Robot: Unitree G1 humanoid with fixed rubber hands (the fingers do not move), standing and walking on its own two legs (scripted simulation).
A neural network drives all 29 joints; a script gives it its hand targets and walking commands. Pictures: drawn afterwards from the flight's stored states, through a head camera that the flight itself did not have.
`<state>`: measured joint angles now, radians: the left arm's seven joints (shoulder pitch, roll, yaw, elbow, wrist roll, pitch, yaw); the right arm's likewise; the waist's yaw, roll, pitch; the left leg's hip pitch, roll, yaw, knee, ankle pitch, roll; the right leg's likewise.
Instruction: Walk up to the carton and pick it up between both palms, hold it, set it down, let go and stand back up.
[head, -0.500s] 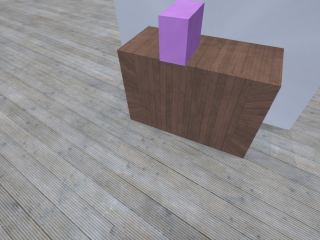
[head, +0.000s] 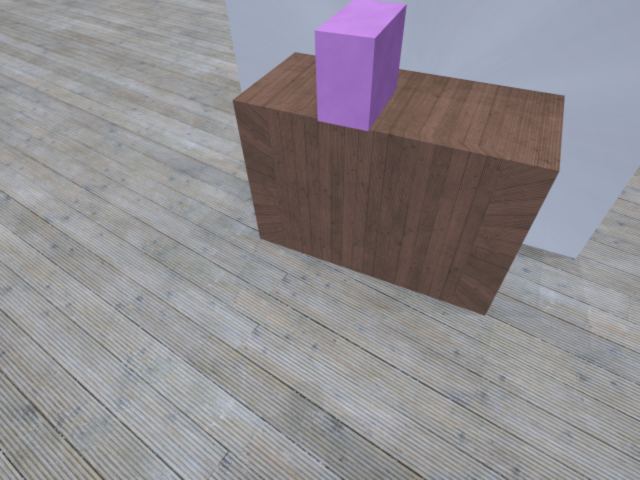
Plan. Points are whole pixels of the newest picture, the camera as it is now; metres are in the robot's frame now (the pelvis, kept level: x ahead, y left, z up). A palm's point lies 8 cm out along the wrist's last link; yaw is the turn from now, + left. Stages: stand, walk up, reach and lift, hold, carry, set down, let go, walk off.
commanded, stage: walk up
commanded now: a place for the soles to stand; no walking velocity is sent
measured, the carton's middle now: (361, 63) +1.21 -0.09 +0.01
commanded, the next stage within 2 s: none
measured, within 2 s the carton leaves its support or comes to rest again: neither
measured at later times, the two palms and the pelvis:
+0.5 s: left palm out of the picture +0.00 +0.13 -0.13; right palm out of the picture +0.14 -0.34 -0.14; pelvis +0.10 -0.08 +0.00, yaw -1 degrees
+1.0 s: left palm (218, 342) +0.38 +0.21 -0.12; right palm (521, 375) +0.32 -0.29 -0.13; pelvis +0.34 -0.05 +0.00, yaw -6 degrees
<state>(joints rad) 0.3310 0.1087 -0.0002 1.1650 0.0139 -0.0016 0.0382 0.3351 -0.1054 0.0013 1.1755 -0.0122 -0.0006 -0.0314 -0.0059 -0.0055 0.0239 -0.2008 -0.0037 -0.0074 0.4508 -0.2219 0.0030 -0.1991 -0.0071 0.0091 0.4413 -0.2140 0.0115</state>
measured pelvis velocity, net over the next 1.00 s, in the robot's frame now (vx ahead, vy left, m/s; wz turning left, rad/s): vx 0.34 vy -0.05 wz -0.10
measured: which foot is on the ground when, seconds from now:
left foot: down 0.00-0.30, up 0.32-0.74, down 0.76-1.00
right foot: down 0.00-0.04, up 0.06-0.30, down 0.32-0.78, up 0.80-1.00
